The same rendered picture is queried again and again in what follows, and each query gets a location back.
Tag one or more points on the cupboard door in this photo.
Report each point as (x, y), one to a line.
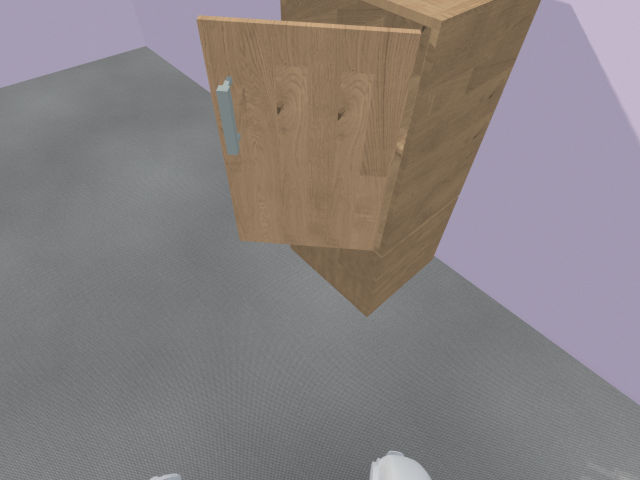
(319, 109)

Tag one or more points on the handle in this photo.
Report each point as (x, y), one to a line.
(225, 103)

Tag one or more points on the robot right thigh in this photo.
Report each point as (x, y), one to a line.
(395, 467)

